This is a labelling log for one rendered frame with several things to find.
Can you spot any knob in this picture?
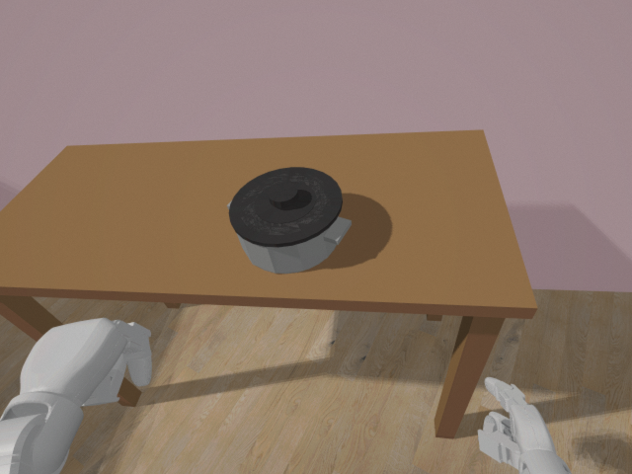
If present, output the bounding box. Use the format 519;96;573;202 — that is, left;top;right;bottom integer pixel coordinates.
268;183;299;208

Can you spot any table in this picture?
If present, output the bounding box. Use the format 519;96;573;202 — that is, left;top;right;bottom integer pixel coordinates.
0;129;538;439

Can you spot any right robot hand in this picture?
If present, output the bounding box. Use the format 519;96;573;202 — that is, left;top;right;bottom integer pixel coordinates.
478;377;557;470

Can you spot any lid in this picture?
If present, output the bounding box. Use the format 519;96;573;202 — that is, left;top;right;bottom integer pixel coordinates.
229;167;343;247

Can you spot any right robot forearm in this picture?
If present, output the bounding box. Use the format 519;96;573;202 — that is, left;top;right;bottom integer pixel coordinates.
518;449;572;474

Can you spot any pot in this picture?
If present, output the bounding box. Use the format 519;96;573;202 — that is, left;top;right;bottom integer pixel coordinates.
227;201;352;274

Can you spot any left robot hand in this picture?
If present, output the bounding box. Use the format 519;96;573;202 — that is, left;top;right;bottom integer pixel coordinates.
20;318;152;407

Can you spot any left robot forearm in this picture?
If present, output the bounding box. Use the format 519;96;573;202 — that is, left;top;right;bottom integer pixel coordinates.
0;391;84;474

